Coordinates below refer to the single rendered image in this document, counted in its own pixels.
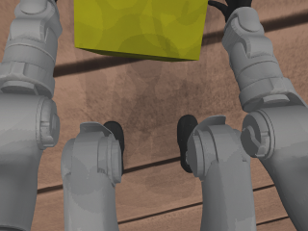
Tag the robot right forearm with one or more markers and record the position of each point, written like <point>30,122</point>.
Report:
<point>256,70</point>

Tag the right robot hand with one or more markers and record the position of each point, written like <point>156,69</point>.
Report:
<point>232,5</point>

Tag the right robot foot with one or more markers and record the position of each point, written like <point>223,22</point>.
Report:
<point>185,126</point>

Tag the right robot thigh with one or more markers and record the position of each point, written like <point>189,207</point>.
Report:
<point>227,193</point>

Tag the robot left upper arm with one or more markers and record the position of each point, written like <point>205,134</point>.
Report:
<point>29,123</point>

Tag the carton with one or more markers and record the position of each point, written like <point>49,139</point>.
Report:
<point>156,30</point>

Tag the robot left forearm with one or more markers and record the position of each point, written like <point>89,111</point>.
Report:
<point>31,50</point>

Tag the robot right upper arm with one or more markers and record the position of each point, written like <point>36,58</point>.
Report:
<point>278,137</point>

